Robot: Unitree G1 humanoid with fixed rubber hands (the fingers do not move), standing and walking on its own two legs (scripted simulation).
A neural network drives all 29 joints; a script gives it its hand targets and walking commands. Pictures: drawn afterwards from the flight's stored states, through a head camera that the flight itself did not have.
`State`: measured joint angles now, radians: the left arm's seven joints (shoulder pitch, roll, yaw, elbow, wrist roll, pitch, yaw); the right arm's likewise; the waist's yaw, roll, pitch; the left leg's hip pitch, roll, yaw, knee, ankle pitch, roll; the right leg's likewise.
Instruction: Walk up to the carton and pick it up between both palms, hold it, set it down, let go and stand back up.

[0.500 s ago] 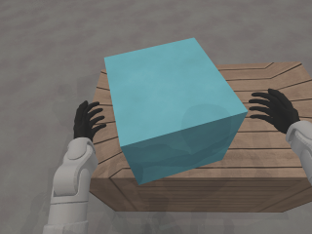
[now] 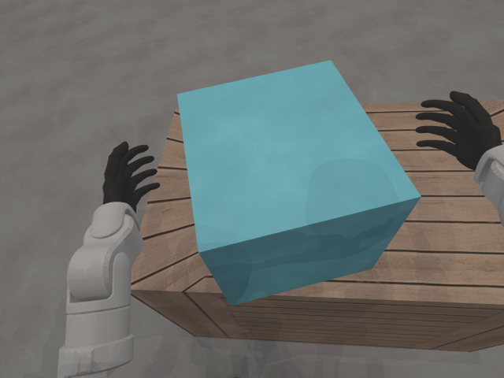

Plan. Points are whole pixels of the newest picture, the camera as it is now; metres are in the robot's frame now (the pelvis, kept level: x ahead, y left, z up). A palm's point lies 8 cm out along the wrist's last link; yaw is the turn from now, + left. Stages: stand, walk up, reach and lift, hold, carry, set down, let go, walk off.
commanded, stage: reach and lift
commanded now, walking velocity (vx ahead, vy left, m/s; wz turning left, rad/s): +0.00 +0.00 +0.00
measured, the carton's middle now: (279, 186) +0.45 +0.05 -0.02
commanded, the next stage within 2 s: none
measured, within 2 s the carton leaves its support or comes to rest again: neither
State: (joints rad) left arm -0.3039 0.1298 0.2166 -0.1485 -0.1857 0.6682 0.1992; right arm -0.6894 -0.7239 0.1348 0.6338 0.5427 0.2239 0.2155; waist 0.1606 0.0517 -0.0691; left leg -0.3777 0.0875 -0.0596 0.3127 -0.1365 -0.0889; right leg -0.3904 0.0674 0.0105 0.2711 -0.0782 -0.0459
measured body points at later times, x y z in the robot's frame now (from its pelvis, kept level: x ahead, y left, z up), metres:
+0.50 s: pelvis -0.01 +0.00 -0.01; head +0.08 -0.05 +0.43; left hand +0.37 +0.26 +0.13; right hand +0.51 -0.17 +0.13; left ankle +0.00 +0.17 -0.75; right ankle +0.02 -0.09 -0.75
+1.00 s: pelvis -0.01 +0.00 -0.01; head +0.10 -0.02 +0.43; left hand +0.35 +0.26 +0.03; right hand +0.50 -0.15 +0.04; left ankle +0.00 +0.17 -0.75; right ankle +0.02 -0.09 -0.75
